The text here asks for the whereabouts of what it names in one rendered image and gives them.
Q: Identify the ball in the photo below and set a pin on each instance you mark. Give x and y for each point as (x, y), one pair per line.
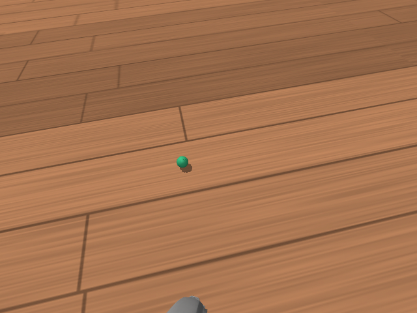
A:
(182, 161)

